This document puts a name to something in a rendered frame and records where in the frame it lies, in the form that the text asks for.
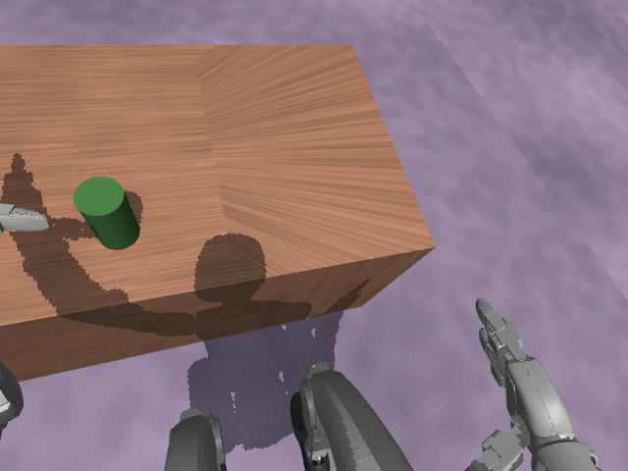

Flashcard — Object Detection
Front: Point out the can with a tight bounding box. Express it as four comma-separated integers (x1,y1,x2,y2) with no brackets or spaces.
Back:
74,177,140,250

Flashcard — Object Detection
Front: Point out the right robot arm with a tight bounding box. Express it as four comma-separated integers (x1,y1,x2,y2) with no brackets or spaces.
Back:
531,440,602,471

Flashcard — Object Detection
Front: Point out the left robot arm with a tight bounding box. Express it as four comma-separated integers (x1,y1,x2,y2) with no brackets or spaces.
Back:
0,360,24,440

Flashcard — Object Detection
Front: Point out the right robot foot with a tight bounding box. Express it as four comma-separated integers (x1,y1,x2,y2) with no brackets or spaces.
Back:
290,392,330,471

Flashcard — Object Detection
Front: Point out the left robot hand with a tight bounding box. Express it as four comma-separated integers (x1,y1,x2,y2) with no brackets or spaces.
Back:
0,203,50,234

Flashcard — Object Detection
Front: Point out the right robot hand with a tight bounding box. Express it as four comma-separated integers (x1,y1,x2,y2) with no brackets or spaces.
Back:
464,297,578,471

